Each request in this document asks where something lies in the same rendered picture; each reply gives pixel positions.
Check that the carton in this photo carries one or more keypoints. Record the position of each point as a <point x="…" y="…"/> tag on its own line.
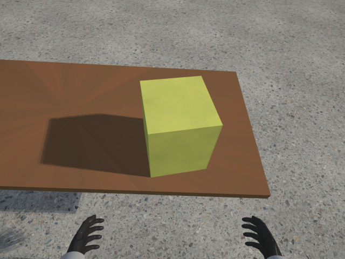
<point x="181" y="124"/>

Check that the table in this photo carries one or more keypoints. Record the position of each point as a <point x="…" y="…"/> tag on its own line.
<point x="69" y="127"/>

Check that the right robot hand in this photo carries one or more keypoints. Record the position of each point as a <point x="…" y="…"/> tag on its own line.
<point x="267" y="244"/>

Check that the left robot hand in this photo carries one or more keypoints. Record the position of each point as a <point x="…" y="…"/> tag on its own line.
<point x="81" y="238"/>

